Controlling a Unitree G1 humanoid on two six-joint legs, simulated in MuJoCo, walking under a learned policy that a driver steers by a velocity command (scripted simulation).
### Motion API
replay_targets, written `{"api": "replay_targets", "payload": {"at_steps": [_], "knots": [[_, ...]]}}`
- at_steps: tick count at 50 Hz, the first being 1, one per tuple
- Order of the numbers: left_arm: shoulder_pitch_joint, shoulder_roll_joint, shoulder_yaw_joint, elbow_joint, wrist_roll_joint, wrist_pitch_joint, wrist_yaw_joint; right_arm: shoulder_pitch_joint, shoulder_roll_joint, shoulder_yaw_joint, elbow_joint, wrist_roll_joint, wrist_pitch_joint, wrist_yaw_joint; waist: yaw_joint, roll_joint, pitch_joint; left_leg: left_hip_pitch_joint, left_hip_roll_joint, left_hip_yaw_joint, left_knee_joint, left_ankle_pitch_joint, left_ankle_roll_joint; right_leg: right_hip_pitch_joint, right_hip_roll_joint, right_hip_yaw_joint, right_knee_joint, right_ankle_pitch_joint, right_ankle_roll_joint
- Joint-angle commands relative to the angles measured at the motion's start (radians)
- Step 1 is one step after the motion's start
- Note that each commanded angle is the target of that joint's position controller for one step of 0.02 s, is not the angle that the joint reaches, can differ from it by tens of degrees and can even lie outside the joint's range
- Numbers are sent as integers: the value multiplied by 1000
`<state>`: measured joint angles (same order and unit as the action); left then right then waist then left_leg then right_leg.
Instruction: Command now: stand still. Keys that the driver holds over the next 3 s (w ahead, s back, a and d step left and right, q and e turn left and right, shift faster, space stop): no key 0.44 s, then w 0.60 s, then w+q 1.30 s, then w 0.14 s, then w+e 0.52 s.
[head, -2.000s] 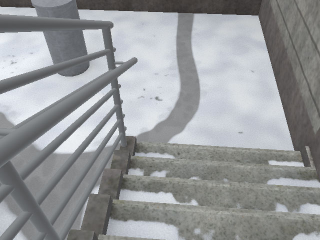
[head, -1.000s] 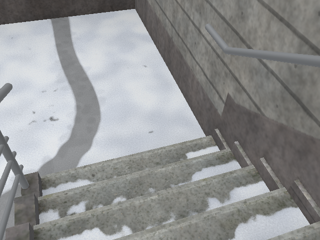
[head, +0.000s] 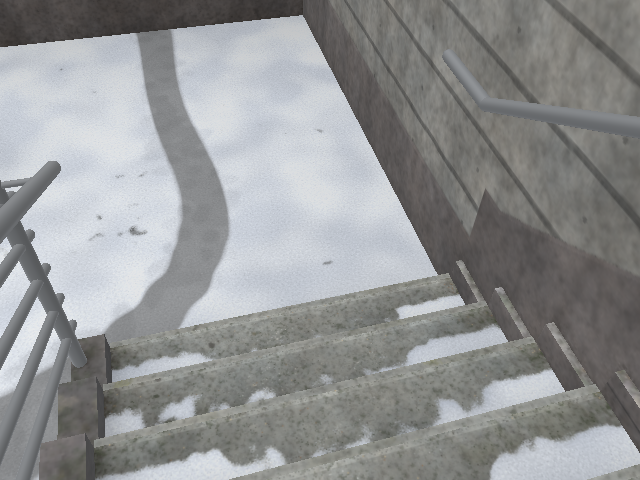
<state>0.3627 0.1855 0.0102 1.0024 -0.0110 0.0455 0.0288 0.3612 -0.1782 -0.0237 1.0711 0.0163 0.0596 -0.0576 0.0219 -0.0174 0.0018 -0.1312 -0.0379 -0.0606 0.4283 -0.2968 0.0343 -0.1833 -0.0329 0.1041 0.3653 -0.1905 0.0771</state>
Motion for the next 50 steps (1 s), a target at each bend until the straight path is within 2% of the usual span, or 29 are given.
{"api": "replay_targets", "payload": {"at_steps": [1,2,7,12,22,24,26,27,28,29,31,32,33,35,36,37,38,39,40,41,42,43,44,45,46,47,48,49,50], "knots": [[74,76,11,1,2,-3,4,90,-100,-14,-2,-1,-2,2,-8,20,71,-50,83,-46,-92,277,33,-8,-8,-25,-43,115,-54],[81,59,4,8,-2,-6,0,89,-95,-13,0,-1,-1,2,-11,14,76,-49,84,-46,-95,279,30,-8,-14,-24,-48,128,-51],[93,72,4,29,-3,-12,-1,91,-102,-13,8,-1,2,1,-11,28,79,-45,79,-45,-105,263,29,-10,-15,-29,-54,105,-46],[110,65,4,52,-3,-5,7,89,-93,-11,-4,-6,2,7,-10,30,85,-58,67,-38,-121,222,32,-8,-6,-36,-58,60,-43],[124,60,7,76,-4,-9,7,120,-88,-9,-11,-5,1,1,-12,15,82,-47,65,-32,-116,261,32,-11,-10,-36,-59,97,-43],[123,54,8,78,-4,-6,12,128,-94,-11,-13,-2,4,-6,-13,33,79,-59,61,-42,-150,34,40,-21,16,-63,-44,-50,-45],[84,54,11,66,-8,-12,17,141,-135,-26,-20,9,1,-13,-28,71,122,-94,92,-105,-190,-258,77,-93,52,-101,40,-186,-63],[63,67,20,59,-6,-15,21,168,-158,-35,-24,11,-2,-12,-40,110,135,-98,130,-164,-212,-389,114,-152,70,-119,117,-245,-76],[38,58,22,52,-7,-24,20,195,-179,-44,-32,14,-5,-11,-60,147,157,-84,197,-253,-244,-481,163,-236,74,-135,211,-277,-87],[8,56,22,38,-12,-35,15,208,-197,-54,-50,14,-9,-14,-82,195,187,-101,270,-341,-271,-512,211,-291,48,-125,327,-275,-99],[-36,41,24,14,-20,-56,5,227,-203,-68,-49,16,-32,-22,-84,192,212,-69,303,-342,-237,-329,242,-398,-3,-98,394,-337,-120],[-37,43,25,-6,-29,-71,-5,212,-200,-69,-60,21,-33,-25,-68,192,203,-87,295,-324,-214,-325,235,-367,-7,-104,368,-361,-129],[-21,44,26,-5,-29,-82,-11,169,-202,-70,-75,17,-36,-25,-51,174,193,-138,281,-298,-183,-308,225,-309,6,-129,362,-341,-138],[106,-12,16,32,-13,-91,-14,115,-211,-80,-92,43,-53,-6,21,110,124,-264,253,-251,-93,-232,220,-91,57,-194,305,-239,-135],[205,11,25,65,-18,-96,-10,73,-202,-81,-106,41,-60,-2,66,105,100,-354,206,-199,-31,-205,192,64,83,-213,244,-222,-133],[363,56,49,114,-35,-110,-12,-39,-180,-71,-127,23,-73,4,159,76,37,-457,182,-184,154,-21,161,250,40,-154,262,-90,-144],[468,148,74,121,-24,-113,-9,-94,-90,-40,-167,41,-89,22,187,-120,-20,-487,33,6,629,55,86,280,-133,130,22,-159,-209],[420,234,79,90,-1,-127,-27,-15,-43,-35,-191,50,-119,24,81,-268,-22,-649,-55,-36,776,-201,91,277,-323,571,-125,-184,-332],[336,187,66,84,10,-140,-30,-3,-96,-46,-183,59,-131,23,45,-170,77,-753,14,-112,870,-162,104,181,-387,628,-147,-354,-400],[259,133,49,58,-2,-151,-36,-3,-142,-54,-171,54,-131,18,17,-71,145,-794,55,-121,899,-86,111,136,-355,520,-114,-300,-383],[210,97,31,42,6,-154,-51,36,-151,-59,-138,35,-118,16,-10,47,148,-769,101,-111,837,-2,106,89,-283,376,-50,-207,-345],[186,86,25,35,-3,-151,-50,37,-140,-56,-135,18,-113,14,-35,36,144,-732,125,-77,773,60,97,41,-232,262,-9,-27,-302],[176,58,13,40,22,-147,-49,66,-133,-54,-120,0,-103,30,-53,-19,101,-653,125,-65,775,165,99,-19,-192,178,49,138,-267],[201,44,3,39,32,-146,-49,89,-133,-61,-105,-8,-93,43,-68,-27,64,-595,107,-33,744,294,99,-59,-129,93,75,180,-247],[201,21,-6,43,30,-160,-28,49,-125,-60,-131,-6,-99,54,-80,-72,61,-578,123,-60,653,415,98,-102,-107,61,89,137,-219],[206,35,-12,41,21,-169,-7,-16,-108,-49,-154,-6,-114,62,-74,-95,85,-557,105,-23,542,508,93,-155,-86,38,104,143,-208],[197,42,-10,37,2,-177,18,-123,-108,-45,-204,-25,-120,70,-49,-68,128,-480,74,35,329,676,71,-277,-29,-49,130,53,-191],[224,52,-11,47,-7,-176,37,-180,-83,-39,-224,-39,-123,86,-20,-59,113,-370,27,91,228,765,53,-346,-8,-73,154,31,-189],[240,77,-4,58,2,-171,51,-202,-41,-29,-246,-40,-122,103,-4,-39,100,-265,-8,125,165,821,34,-420,11,-85,203,-19,-185]]}}
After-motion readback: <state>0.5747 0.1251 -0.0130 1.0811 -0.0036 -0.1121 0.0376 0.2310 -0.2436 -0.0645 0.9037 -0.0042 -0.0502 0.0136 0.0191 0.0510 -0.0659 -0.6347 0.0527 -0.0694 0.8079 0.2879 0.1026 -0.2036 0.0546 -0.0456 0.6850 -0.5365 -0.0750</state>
